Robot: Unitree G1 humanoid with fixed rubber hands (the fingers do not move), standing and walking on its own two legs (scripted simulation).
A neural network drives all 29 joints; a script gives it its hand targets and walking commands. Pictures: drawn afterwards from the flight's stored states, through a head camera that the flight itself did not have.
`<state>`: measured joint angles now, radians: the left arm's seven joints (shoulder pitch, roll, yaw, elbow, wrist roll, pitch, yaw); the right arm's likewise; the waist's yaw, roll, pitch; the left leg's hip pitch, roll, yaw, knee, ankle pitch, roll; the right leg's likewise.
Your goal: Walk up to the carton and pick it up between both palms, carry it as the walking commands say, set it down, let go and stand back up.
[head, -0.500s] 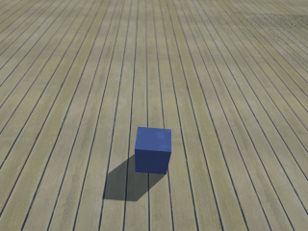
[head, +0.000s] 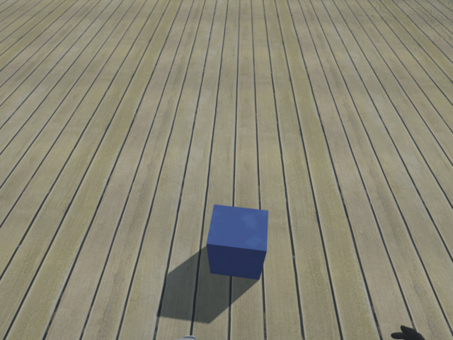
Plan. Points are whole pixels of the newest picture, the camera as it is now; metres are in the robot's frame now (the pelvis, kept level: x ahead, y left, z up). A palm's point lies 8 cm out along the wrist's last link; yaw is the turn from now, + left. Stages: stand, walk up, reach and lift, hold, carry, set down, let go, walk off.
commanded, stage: walk up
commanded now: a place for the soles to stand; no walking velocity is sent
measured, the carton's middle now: (237, 243) +0.59 +0.00 -0.60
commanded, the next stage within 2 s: none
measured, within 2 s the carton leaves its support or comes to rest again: neither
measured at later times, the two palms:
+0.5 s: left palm (46, 331) +0.16 +0.33 -0.07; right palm out of the picture +0.16 -0.32 -0.07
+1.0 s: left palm (40, 293) +0.22 +0.37 -0.07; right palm out of the picture +0.16 -0.31 -0.05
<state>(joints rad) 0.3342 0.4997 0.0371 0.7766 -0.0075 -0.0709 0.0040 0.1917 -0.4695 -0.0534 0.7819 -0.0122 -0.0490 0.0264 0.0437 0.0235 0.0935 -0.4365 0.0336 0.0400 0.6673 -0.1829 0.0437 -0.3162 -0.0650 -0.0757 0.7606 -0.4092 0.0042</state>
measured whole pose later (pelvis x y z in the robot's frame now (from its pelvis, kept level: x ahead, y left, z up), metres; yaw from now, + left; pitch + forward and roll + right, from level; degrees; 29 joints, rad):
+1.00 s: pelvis +0.12 +0.04 +0.03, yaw -4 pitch -2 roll +0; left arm 0.25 0.47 0.07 0.91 0.01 -0.05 -0.03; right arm 0.26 -0.46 -0.08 0.87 -0.02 -0.06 0.04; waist -0.03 -0.02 0.08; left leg -0.17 0.01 0.09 0.47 -0.27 0.04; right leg -0.41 -0.03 0.01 0.89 -0.37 0.00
